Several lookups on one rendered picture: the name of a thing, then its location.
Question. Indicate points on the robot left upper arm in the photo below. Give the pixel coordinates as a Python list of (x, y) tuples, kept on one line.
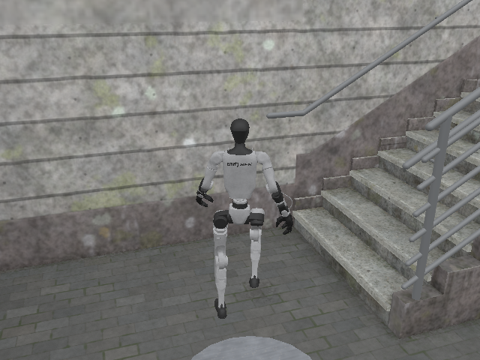
[(211, 169)]

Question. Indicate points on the robot left forearm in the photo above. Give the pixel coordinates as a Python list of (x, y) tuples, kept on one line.
[(201, 192)]

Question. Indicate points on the right robot hand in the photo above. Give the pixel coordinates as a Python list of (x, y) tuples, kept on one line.
[(288, 223)]

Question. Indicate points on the humanoid robot head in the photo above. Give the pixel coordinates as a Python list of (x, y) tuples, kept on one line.
[(240, 131)]

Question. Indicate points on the robot right forearm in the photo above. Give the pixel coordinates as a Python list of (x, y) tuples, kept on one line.
[(280, 202)]

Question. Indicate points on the robot right foot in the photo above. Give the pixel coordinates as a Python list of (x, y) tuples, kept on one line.
[(254, 282)]

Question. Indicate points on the left robot hand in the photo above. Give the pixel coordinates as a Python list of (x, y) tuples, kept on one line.
[(199, 200)]

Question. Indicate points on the robot right upper arm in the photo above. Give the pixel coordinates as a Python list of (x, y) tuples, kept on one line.
[(268, 171)]

